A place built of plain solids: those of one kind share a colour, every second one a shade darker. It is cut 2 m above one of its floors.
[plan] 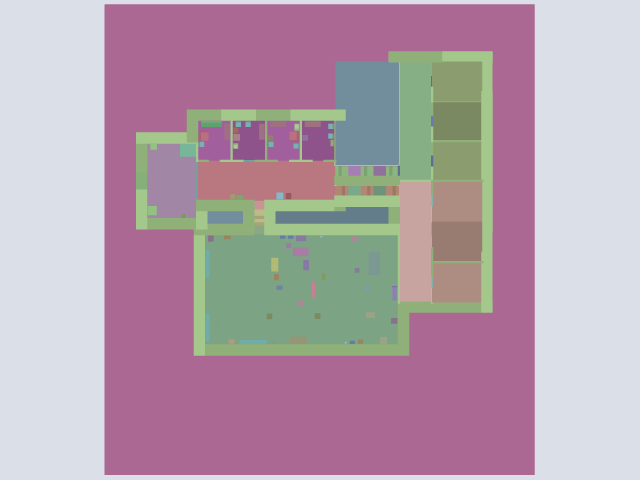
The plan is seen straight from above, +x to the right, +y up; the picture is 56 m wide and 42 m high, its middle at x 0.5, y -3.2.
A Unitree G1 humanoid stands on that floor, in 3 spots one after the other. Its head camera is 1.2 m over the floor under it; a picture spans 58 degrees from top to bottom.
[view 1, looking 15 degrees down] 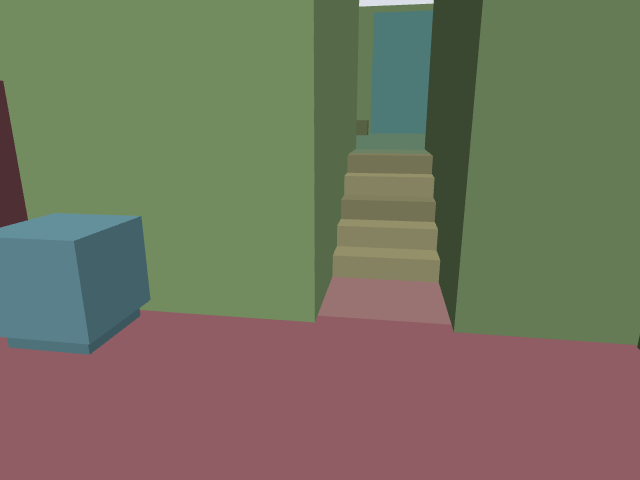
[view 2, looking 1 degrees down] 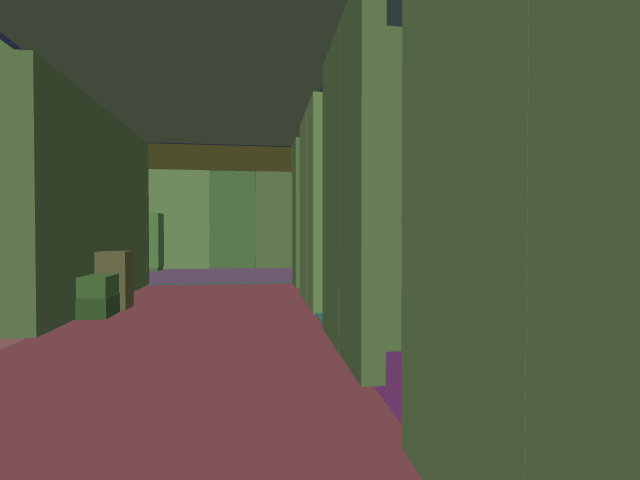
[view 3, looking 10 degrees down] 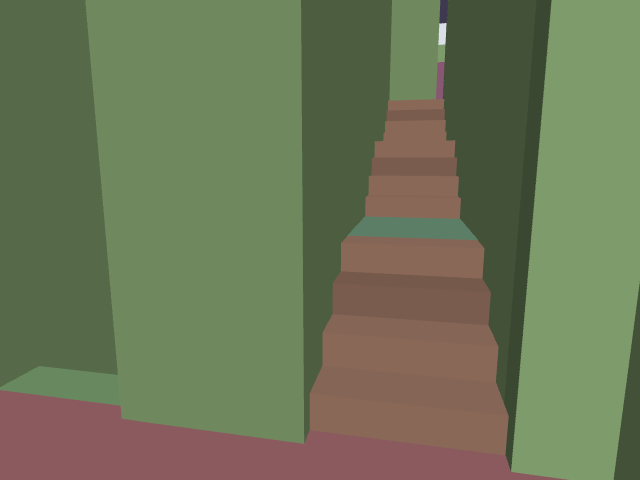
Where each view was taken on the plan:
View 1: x -4.80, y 2.77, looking -81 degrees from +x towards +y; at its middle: wall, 2.79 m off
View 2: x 0.10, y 2.85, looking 172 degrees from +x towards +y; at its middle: wall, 6.35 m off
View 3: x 0.10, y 1.10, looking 12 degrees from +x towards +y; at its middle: wall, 2.05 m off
